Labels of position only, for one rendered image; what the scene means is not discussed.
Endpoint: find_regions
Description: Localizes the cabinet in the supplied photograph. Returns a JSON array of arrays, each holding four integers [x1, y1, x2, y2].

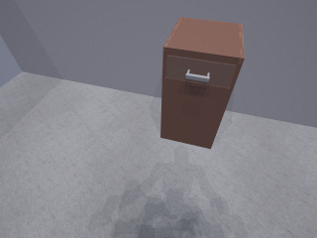
[[160, 17, 245, 149]]

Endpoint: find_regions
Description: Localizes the handle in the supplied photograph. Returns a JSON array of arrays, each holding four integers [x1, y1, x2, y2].
[[185, 70, 210, 82]]

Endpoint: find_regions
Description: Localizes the drawer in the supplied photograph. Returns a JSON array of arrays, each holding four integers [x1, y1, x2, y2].
[[166, 55, 236, 88]]

